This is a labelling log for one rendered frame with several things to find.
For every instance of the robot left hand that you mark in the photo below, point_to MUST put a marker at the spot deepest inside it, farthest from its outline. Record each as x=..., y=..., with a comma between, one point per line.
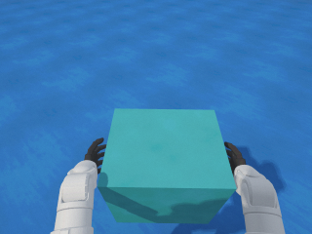
x=93, y=153

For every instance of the robot right hand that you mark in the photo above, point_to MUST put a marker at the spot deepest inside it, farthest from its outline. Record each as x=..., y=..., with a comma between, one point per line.
x=236, y=159

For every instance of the carton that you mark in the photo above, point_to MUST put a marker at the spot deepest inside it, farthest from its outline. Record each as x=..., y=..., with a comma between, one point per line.
x=165, y=166

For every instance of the robot right forearm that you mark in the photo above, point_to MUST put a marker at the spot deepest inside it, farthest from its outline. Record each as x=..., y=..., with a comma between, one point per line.
x=260, y=203

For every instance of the robot left forearm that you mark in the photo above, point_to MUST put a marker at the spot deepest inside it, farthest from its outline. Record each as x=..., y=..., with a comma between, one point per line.
x=76, y=200

